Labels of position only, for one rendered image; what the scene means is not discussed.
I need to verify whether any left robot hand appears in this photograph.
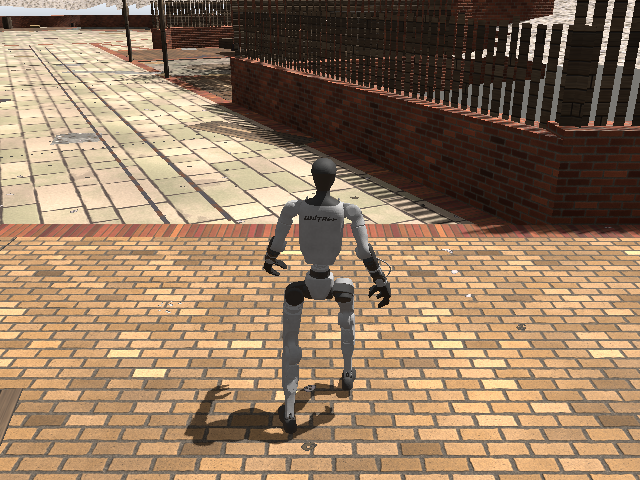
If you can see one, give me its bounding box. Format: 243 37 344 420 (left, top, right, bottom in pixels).
263 259 287 276

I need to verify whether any robot right upper arm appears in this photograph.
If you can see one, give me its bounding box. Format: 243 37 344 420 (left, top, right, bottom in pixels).
343 202 372 260

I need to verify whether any right robot thigh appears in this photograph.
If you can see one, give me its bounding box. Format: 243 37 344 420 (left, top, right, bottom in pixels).
333 278 354 329

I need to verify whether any robot left upper arm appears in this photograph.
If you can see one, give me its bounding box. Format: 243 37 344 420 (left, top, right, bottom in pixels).
270 200 302 253

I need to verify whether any robot right forearm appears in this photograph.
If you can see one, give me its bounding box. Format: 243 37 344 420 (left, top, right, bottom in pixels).
363 243 387 287

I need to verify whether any right robot hand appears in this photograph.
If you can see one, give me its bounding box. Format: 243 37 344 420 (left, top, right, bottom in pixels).
368 278 391 308

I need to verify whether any robot left forearm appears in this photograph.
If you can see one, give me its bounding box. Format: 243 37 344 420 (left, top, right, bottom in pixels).
265 236 280 264

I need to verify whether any robot left shin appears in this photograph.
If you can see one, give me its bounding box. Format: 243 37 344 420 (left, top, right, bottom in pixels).
282 346 299 419

